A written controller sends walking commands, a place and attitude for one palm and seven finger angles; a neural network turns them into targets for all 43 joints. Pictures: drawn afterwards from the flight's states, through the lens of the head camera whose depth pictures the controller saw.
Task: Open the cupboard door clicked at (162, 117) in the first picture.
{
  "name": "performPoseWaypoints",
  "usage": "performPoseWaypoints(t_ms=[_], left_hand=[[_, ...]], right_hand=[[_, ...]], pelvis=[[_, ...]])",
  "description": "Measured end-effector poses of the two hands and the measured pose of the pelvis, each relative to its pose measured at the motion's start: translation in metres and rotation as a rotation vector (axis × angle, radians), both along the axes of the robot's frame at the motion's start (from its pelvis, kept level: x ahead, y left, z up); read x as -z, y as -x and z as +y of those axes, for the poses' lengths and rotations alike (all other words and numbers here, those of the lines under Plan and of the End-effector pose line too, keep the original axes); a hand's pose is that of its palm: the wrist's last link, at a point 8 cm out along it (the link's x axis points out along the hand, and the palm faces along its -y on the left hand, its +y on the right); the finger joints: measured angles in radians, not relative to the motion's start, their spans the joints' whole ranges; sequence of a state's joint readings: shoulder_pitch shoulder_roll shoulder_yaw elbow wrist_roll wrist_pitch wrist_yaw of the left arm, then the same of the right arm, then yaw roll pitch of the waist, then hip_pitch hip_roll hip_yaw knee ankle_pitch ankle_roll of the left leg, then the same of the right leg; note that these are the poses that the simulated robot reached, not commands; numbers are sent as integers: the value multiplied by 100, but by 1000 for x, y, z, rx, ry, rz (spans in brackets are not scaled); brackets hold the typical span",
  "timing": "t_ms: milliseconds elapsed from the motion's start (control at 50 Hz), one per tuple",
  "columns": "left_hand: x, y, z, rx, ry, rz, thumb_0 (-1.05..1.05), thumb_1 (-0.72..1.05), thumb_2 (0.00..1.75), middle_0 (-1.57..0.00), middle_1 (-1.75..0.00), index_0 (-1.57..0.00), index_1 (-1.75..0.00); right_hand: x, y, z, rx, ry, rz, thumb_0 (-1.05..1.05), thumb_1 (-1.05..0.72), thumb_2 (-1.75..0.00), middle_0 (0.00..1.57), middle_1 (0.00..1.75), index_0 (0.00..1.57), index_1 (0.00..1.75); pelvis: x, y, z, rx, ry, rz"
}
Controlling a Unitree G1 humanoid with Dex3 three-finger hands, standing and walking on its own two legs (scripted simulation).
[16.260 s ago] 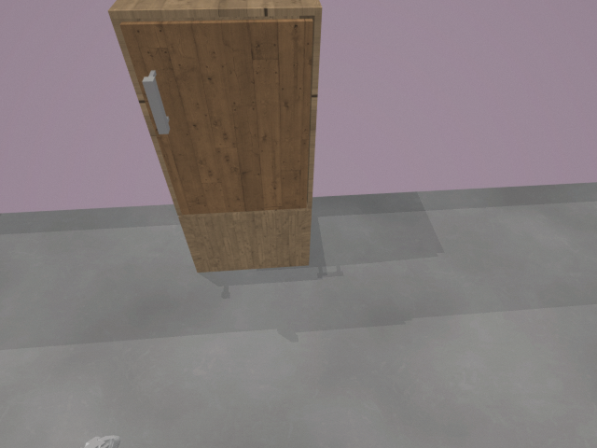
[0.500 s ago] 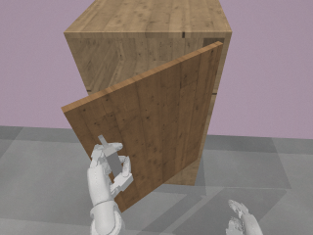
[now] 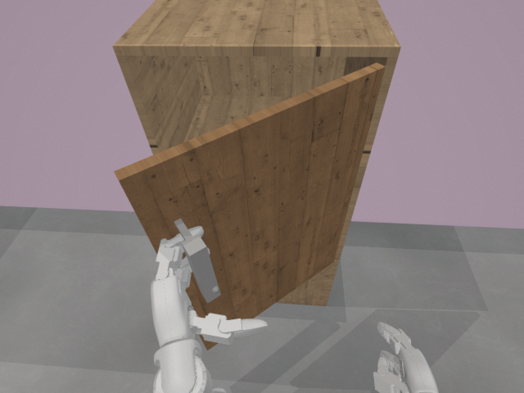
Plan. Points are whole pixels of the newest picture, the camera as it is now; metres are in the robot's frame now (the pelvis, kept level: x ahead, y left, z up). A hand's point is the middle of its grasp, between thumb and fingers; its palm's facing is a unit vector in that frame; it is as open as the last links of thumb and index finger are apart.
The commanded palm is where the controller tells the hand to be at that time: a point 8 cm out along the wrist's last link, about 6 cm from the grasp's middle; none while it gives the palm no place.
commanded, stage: open thumb and fingers to let go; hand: left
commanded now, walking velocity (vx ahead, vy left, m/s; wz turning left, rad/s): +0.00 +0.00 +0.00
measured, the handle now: (196, 261) +0.29 +0.12 +0.07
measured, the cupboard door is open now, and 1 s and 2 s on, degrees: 39 43 43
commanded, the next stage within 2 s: slide the hand sideways off the handle in 0.12 s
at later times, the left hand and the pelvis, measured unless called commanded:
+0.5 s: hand (218, 328) +0.20 +0.07 +0.08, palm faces -0.15 -0.99 +0.04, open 16.2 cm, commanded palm +0.18 +0.12 +0.07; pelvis -0.02 +0.03 -0.01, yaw -1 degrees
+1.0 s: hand (179, 350) +0.17 +0.11 +0.07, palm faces -0.06 -1.00 +0.00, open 16.1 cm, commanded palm +0.14 +0.17 +0.07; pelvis -0.01 +0.02 -0.02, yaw -1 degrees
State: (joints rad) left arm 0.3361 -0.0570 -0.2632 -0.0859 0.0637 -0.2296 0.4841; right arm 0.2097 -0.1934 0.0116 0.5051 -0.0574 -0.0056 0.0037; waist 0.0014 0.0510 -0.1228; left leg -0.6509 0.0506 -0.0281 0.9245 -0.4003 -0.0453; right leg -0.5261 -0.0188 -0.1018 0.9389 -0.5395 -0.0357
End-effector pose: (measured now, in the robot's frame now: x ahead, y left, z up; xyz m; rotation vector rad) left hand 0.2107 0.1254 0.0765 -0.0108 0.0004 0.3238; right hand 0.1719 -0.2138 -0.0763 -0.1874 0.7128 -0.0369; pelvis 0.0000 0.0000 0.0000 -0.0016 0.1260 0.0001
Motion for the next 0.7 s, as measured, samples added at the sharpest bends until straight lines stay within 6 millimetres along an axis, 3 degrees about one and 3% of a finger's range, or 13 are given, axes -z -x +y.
performPoseWaypoints(t_ms=[140, 260, 380, 440, 700], left_hand=[[-1, -2, 0, 44, -6, 8, -1, -50, 30, -24, -64, -25, -65], [-1, 0, 2, 70, -12, 12, -1, -50, 30, -30, -55, -30, -55], [0, 19, 6, 404, -25, -15, -1, -50, 30, -20, -42, -18, -42], [0, 26, 2, 486, 7, -26, -1, -50, 30, -18, -37, -16, -37], [1, 30, 5, 451, 2, -31, -1, -50, 30, -19, -32, -19, -32]], right_hand=[[-5, -2, 13, -7, -14, -18, 1, -90, -90, 20, 30, 20, 30], [-7, -1, 20, -16, -20, -24, 1, -90, -90, 21, 30, 20, 30], [-6, 11, 18, -1, -13, -36, 1, -90, -90, 21, 30, 20, 30], [-3, 19, 17, 23, -10, -46, 1, -90, -90, 21, 30, 20, 30], [0, 38, 24, 54, -27, -28, 2, -90, -90, 20, 30, 20, 30]], pelvis=[[0, 2, 8, 4, 8, -7], [0, 5, 13, 4, 13, -13], [3, 10, 19, 2, 15, -9], [6, 14, 24, 7, 17, -8], [10, 20, 27, 33, 13, 1]])
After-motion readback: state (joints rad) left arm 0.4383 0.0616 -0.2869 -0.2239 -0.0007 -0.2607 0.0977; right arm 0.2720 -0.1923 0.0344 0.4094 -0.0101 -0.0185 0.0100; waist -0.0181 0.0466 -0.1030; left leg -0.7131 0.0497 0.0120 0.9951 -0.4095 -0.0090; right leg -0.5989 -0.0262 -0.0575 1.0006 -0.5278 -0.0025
